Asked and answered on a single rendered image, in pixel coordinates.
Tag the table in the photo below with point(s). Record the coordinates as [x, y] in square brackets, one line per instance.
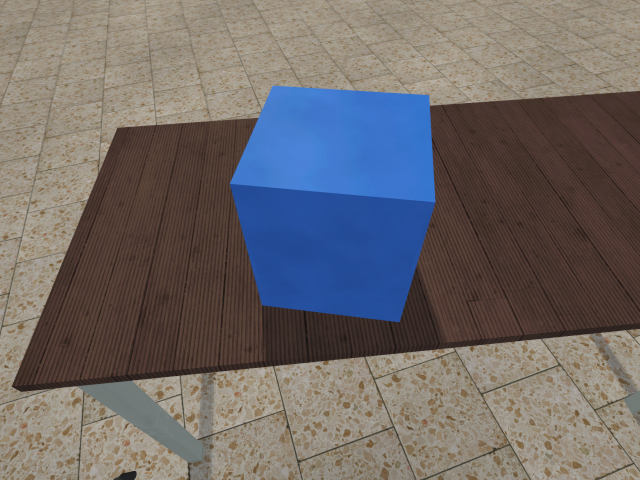
[535, 233]

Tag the carton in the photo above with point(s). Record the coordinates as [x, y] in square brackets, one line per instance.
[334, 193]

